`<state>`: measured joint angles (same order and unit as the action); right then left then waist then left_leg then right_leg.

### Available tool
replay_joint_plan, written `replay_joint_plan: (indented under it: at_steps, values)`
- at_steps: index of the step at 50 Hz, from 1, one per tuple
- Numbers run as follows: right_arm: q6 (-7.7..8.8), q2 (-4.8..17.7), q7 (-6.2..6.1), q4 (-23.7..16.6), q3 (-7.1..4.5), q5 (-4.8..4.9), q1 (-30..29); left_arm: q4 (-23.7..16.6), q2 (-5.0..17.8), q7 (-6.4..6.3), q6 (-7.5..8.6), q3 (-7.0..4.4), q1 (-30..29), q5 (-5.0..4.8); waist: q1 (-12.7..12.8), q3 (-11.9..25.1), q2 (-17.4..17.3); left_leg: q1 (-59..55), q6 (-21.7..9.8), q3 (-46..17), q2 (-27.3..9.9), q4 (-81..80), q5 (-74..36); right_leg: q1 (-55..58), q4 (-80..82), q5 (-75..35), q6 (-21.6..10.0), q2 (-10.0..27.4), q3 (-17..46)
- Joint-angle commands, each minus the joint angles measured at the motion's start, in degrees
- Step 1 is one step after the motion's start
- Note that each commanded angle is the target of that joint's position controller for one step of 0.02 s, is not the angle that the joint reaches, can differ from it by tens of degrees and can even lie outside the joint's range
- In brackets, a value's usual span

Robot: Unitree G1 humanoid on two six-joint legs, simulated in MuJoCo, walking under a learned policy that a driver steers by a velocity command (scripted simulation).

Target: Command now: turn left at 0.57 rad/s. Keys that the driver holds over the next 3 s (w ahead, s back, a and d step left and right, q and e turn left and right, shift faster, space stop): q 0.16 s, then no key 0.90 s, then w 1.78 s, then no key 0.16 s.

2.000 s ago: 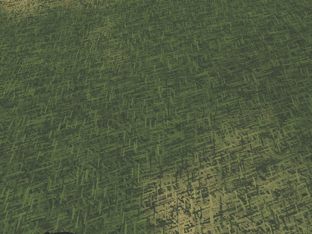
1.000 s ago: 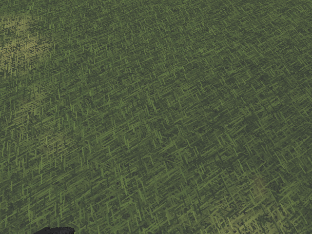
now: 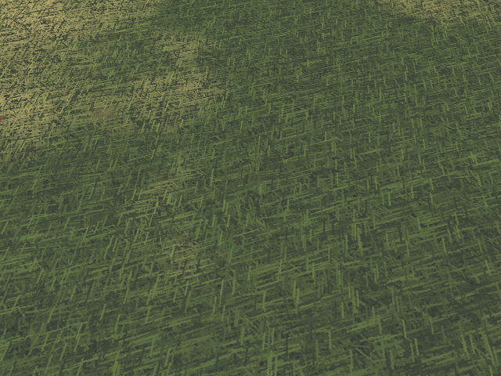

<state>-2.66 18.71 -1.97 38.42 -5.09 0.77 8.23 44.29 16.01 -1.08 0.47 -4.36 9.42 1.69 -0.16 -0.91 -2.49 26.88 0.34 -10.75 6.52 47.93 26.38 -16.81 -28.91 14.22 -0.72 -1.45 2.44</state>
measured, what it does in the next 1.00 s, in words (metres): steps on the spot: left foot, then right foot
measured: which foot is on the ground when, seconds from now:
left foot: up 0.00-0.32, down 0.34-1.00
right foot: down 0.00-0.36, up 0.38-0.66, down 0.68-1.00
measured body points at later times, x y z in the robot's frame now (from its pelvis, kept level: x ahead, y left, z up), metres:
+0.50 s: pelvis -0.01 +0.04 +0.00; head +0.02 +0.07 +0.45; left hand +0.04 +0.35 -0.12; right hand +0.21 -0.17 -0.08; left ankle -0.03 +0.15 -0.74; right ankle -0.01 -0.11 -0.68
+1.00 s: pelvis -0.01 +0.03 +0.00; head +0.00 +0.03 +0.45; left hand +0.03 +0.30 -0.13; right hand +0.15 -0.21 -0.13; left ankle -0.03 +0.15 -0.74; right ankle +0.01 -0.10 -0.74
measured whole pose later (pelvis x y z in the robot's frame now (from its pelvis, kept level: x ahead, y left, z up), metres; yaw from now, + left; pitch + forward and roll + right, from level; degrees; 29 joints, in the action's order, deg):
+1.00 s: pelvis -0.01 +0.03 +0.00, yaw +12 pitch -2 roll +0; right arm -1.1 14.2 -1.3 51.4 -2.8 -0.5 10.1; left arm 51.9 13.7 -1.4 0.6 -1.4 11.1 0.5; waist 0.1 -2.2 -0.2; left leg 11.6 -0.2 -1.3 0.9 28.5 15.0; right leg -10.3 -28.9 16.7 1.0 1.4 0.0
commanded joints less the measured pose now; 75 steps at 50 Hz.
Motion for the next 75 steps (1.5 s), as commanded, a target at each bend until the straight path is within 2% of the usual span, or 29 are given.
replay_joint_plan:
  at_steps: [1,4,9,16,17,18,19,20,21,23,28,32,33,35,36,39,53,55,58,62,64,65,66,67,68,69,71,73,75]
  values:
    - [0.17,9.3,-0.21,-1.6,-3.39,0.04,4.9,-6.1,7.1,-0.75,0.88,-1.52,-6.1,-0.24,-2.8,2.4,9.2,7.8,2.3,1.6,-3.5,20.4,1.7,5.7,11.7,-13.8,-10.4,17.9,15.1]
    - [-0.59,5.6,0.08,-2.8,-2.3,0.45,3.1,-5.7,6.6,-1.66,0.27,-1.03,-4.1,-1.07,-0.7,1.2,10.3,9.7,4.7,5.1,-4.2,21.8,-4.1,7.5,11.5,-17.6,-10.0,14.5,6.9]
    - [-0.16,3.0,1.06,-6.7,-0.78,0.28,-2.0,-4.9,9.6,-2.04,-0.73,-2.2,0.8,-1.01,3.1,4.3,12.3,7.1,6.0,8.3,-7.9,6.7,-3.3,15.4,10.3,-22.4,-12.2,17.5,4.4]
    - [-0.23,2.9,2.12,-4.5,-0.72,-0.18,4.5,-3.9,10.5,-0.14,-0.85,-2.05,-1.4,-3.63,-0.6,4.8,12.1,-14.5,0.1,13.8,-5.1,-24.5,-16.1,8.6,3.7,-23.0,-9.0,16.6,1.1]
    - [-0.2,4.4,1.87,-4.2,-0.99,-0.32,5.4,-2.3,8.4,0.12,-0.49,-1.27,1.8,-3.31,-0.5,5.6,8.7,-22.0,-1.5,10.7,-6.7,-29.2,-23.9,4.2,0.7,-17.3,-5.0,14.7,-1.0]
    - [-0.19,8.5,1.08,-5.0,-1.59,-0.67,6.6,-3.0,4.1,0.71,-0.02,0.3,3.1,-0.42,1.1,9.2,-4.5,-31.8,-4.8,-3.9,-18.7,-28.2,-42.4,-4.9,-10.9,1.6,0.8,9.8,-6.1]
    - [0.4,9.1,1.22,-5.8,-1.08,-2.18,3.9,-4.8,3.4,0.55,0.13,0.64,1.1,-0.14,1.1,8.3,-13.0,-27.0,-15.6,-12.0,-28.4,-26.9,-48.7,-11.9,-17.4,22.2,4.1,5.0,-5.5]
    - [1.49,6.5,1.65,-5.5,-0.55,-2.74,3.9,-4.8,7.7,-0.08,-0.28,-0.53,-1.8,-1.04,-1.9,8.0,-8.2,-22.9,-18.6,-11.1,-27.1,-28.4,-42.5,-11.4,-24.5,23.4,5.1,6.0,-1.8]
    - [2.35,5.1,1.81,-4.5,0.08,-2.78,2.1,-4.3,8.6,-0.17,-0.69,-1.06,-1.8,-1.84,-0.7,6.1,-7.7,-21.0,-16.4,-7.2,-23.8,-28.9,-38.1,-11.4,-27.5,20.9,5.1,6.3,-0.5]
    - [3.14,5.0,1.72,-4.0,0.2,-1.61,-1.7,-2.3,8.7,-0.88,-1.71,-1.57,0.1,-1.49,0.5,3.8,-7.0,-19.0,-13.0,-3.4,-20.4,-29.1,-35.4,-11.6,-28.0,15.5,5.6,6.3,0.2]
    - [3.04,2.5,1.31,-1.7,1.06,-1.55,-3.0,-1.1,4.7,-0.69,-1.6,-0.15,0.7,-1.74,0.6,4.6,-5.8,-17.7,-12.5,1.1,-17.2,-27.5,-37.6,-3.9,-16.8,9.7,6.1,5.5,-1.3]
    - [2.62,2.2,1.42,0.4,1.5,-1.06,-3.4,-0.2,4.6,-0.33,-1.27,0.24,2.2,-1.86,1.4,4.3,-4.8,-16.6,-12.0,-1.3,-17.3,-26.5,-30.3,3.9,-0.6,1.9,4.8,4.4,-2.5]
    - [2.73,1.6,1.55,1.4,1.8,-0.73,-2.6,0.3,4.7,-0.14,-1.04,0.46,3.1,-1.21,2.3,3.8,-3.2,-14.6,-9.7,-0.8,-16.0,-26.5,-25.9,8.2,6.6,-7.2,3.9,4.5,-2.0]
    - [3.58,1.3,2.11,2.5,1.79,-2.04,1.5,0.4,10.9,-0.41,-0.88,-0.56,3.1,-0.86,-1.8,3.8,6.4,-11.3,-4.5,3.3,-10.1,-24.7,-15.3,12.2,3.8,-19.4,0.5,9.5,2.2]
    - [3.44,0.9,1.95,3.0,1.88,-2.11,0.5,1.1,9.2,0.01,-0.71,-0.44,1.4,-1.42,-1.5,3.2,9.7,-15.1,-2.5,6.4,-7.6,-24.8,-13.0,5.8,4.6,-8.4,-1.6,8.8,2.4]
    - [2.37,1.5,1.05,3.9,1.53,-1.47,-2.6,1.5,5.7,0.28,0.42,0.66,0.2,-0.79,0.2,0.6,7.2,-16.6,-2.4,6.2,-8.0,-23.0,-16.4,2.4,6.4,-3.9,0.5,6.7,1.2]
    - [2.41,1.3,0.23,12.9,1.18,-1.09,1.0,6.8,4.7,-0.64,0.63,1.57,1.7,-1.26,0.6,0.1,2.2,-16.7,-1.4,6.8,-8.1,-23.8,-20.6,5.1,5.5,-5.7,0.5,4.8,-0.5]
    - [2.21,1.8,-0.01,14.4,0.94,-0.55,2.4,8.0,5.2,-0.82,0.29,1.29,3.0,-1.82,0.5,0.4,2.7,-15.5,-2.2,8.7,-6.1,-22.5,-4.5,4.2,5.3,9.5,-0.8,3.4,-1.3]
    - [3.45,1.4,-0.06,14.1,0.95,0.11,2.1,7.7,5.9,-1.09,0.89,1.07,3.9,-2.64,1.0,-6.5,4.6,-6.4,-4.2,7.9,-6.2,-20.5,12.1,-0.3,8.0,29.1,-4.7,6.3,4.5]
    - [7.06,-1.2,1.45,13.5,1.35,0.85,0.3,9.4,9.4,-0.52,2.95,-0.27,8.2,-3.28,1.3,-7.1,12.7,-2.1,-4.0,12.1,-5.8,-9.7,-1.7,4.1,17.1,30.6,-11.8,18.2,22.2]
    - [7.76,-1.4,2.05,15.2,1.3,1.26,4.5,7.8,8.7,-0.09,3.02,-0.01,3.8,-3.49,-2.1,-7.2,12.4,-11.6,-5.9,12.2,-6.1,-16.9,-2.3,-1.7,15.6,25.4,-10.3,16.4,18.5]
    - [7.88,-0.3,2.09,17.7,0.8,1.28,10.1,6.4,7.4,0.15,2.94,0.39,-0.1,-3.51,-4.9,-6.2,10.4,-21.1,-6.4,10.8,-6.3,-22.1,-5.6,-6.8,11.4,19.7,-7.6,12.5,12.7]
    - [8.12,3.3,1.97,20.1,-0.31,1.03,16.3,4.2,4.1,0.29,3.41,1.32,-3.9,-3.42,-6.9,-5.3,1.6,-27.3,-8.7,-0.4,-11.8,-27.4,-1.7,-13.1,-1.4,10.8,-3.3,5.7,2.8]
    - [8.41,9.6,2.43,21.7,-1.99,1.07,22.6,2.0,2.7,0.15,4.65,1.57,-5.0,-3.0,-8.2,-2.9,-12.7,-37.2,-14.6,-19.9,-22.4,-34.7,-4.0,-23.0,-20.0,8.5,0.4,-0.3,-5.0]
    - [8.96,6.6,2.8,21.1,-0.85,-0.22,22.4,1.9,5.0,0.13,5.56,0.99,-4.8,-3.5,-7.6,-2.5,-10.0,-40.2,-17.8,-27.3,-27.2,-35.6,-11.3,-30.6,-32.1,17.7,0.2,0.0,0.1]
    - [9.45,3.4,2.89,20.4,0.15,-0.69,20.0,2.7,5.3,0.66,6.06,0.87,-2.2,-4.44,-5.2,-3.0,-5.0,-41.2,-17.1,-22.7,-26.5,-34.0,-15.8,-33.7,-38.1,15.6,-1.3,2.5,2.7]
    - [9.35,2.0,3.08,19.6,0.93,-0.36,17.6,3.0,4.5,1.47,6.43,0.92,-2.7,-4.31,-3.6,-3.6,-1.2,-41.5,-14.2,-13.4,-24.4,-34.7,-22.6,-37.6,-38.7,7.7,-3.0,6.0,1.4]
    - [8.27,-0.6,2.78,19.9,2.04,-0.43,18.0,2.3,3.4,2.41,6.21,0.87,-4.5,-3.42,-3.1,-3.3,-2.2,-38.1,-11.7,-5.5,-21.1,-36.5,-30.0,-34.0,-33.6,2.4,-2.3,7.9,-0.8]
    - [7.46,0.0,1.93,19.4,2.24,-0.39,17.5,1.2,1.4,3.22,5.65,1.55,-7.0,-2.95,-3.1,-4.0,-2.3,-33.1,-11.6,-0.6,-19.1,-38.7,-31.7,-30.0,-26.3,-2.2,-0.3,7.3,-3.3]
Next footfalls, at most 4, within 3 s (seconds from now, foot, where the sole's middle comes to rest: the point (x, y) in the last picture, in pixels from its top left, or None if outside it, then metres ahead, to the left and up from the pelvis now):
0.34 left None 0.01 0.15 -0.77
0.68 right None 0.05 -0.09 -0.77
1.74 right None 0.42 -0.01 -0.77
2.30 left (174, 306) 0.67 0.28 -0.77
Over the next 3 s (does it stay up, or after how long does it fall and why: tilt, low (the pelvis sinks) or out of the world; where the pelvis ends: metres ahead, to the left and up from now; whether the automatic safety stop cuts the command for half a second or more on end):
stays up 0.91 0.16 0.00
